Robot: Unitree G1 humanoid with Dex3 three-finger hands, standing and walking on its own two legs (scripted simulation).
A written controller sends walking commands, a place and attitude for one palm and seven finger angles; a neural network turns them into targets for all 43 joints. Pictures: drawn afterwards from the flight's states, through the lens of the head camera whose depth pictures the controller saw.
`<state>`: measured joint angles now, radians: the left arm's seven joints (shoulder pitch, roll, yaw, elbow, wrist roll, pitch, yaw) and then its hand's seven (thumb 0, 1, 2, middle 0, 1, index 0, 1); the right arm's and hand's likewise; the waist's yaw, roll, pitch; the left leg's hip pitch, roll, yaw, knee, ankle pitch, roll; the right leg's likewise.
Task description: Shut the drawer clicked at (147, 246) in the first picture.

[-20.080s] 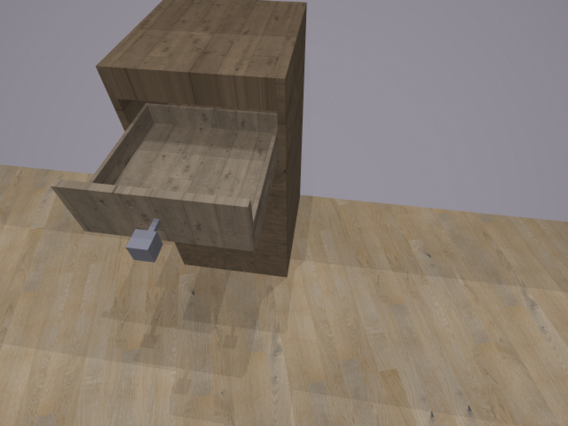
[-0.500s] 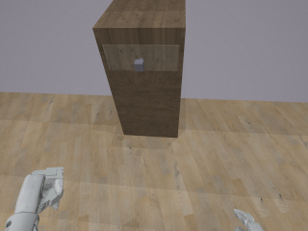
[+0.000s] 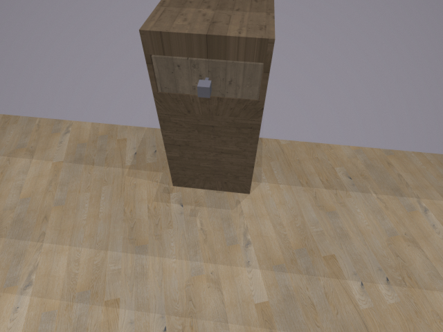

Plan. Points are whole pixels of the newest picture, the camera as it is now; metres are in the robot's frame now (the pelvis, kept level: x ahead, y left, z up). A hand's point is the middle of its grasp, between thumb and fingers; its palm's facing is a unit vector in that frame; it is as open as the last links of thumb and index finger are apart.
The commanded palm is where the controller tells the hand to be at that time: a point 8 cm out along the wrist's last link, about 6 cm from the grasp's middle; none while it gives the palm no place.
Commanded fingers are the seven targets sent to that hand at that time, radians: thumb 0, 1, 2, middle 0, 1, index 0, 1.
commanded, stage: let the arm hang, fingers relaxed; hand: left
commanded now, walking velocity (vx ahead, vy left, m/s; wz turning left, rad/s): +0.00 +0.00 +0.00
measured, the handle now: (205, 85) +0.89 +0.12 -0.07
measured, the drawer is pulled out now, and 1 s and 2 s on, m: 0.00 0.00 0.00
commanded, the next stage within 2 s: look to check the result in 0.50 s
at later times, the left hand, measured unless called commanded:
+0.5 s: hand out of the picture +0.01 +0.16 -0.18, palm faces +0.00 -0.99 -0.17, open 7.3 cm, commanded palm none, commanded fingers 0.00 0.90 0.90 -0.20 -0.30 -0.20 -0.30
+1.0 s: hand out of the picture +0.02 +0.15 -0.17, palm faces +0.02 -0.98 -0.18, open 7.4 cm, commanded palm none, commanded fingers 0.00 0.90 0.90 -0.20 -0.30 -0.20 -0.30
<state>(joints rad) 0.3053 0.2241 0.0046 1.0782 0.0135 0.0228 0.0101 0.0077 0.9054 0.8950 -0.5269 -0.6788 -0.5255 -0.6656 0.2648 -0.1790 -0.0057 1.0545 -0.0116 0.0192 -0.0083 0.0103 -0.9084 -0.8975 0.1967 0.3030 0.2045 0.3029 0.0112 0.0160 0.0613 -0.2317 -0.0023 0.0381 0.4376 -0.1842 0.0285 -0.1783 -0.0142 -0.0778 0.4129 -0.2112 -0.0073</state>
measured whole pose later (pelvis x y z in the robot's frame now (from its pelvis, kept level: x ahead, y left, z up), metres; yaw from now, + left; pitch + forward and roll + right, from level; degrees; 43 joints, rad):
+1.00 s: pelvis +0.03 -0.02 +0.00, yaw -1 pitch -2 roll +0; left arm 0.27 0.14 0.01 1.15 0.01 -0.01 0.03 0.00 0.91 0.90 -0.20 -0.30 -0.20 -0.30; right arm 0.26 -0.14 -0.02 1.15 -0.01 -0.01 -0.03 0.01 -0.91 -0.90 0.20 0.30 0.20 0.30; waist 0.00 0.01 0.05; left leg -0.16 0.01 0.05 0.40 -0.21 0.01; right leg -0.13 0.00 -0.06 0.40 -0.25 -0.02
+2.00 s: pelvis +0.04 -0.03 +0.00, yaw -1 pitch -2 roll +0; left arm 0.23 0.17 0.01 1.15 0.01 -0.01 0.02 0.00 0.91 0.90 -0.20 -0.30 -0.20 -0.30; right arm 0.23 -0.17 -0.02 1.15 -0.01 -0.01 -0.03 0.01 -0.91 -0.90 0.20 0.30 0.20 0.30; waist 0.00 0.01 0.05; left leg -0.13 0.03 0.04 0.37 -0.21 -0.02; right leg -0.10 0.02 -0.07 0.37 -0.24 -0.04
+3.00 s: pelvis +0.03 -0.03 +0.00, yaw -1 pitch -2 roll +0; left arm 0.20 0.22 0.02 1.14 0.01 -0.01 0.01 0.00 0.90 0.90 -0.20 -0.30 -0.20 -0.30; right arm 0.20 -0.22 -0.02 1.16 -0.01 -0.01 -0.03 0.01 -0.91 -0.90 0.20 0.30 0.21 0.30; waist 0.00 0.01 0.06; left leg -0.12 0.02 0.04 0.34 -0.18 -0.01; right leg -0.09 0.02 -0.07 0.35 -0.23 -0.04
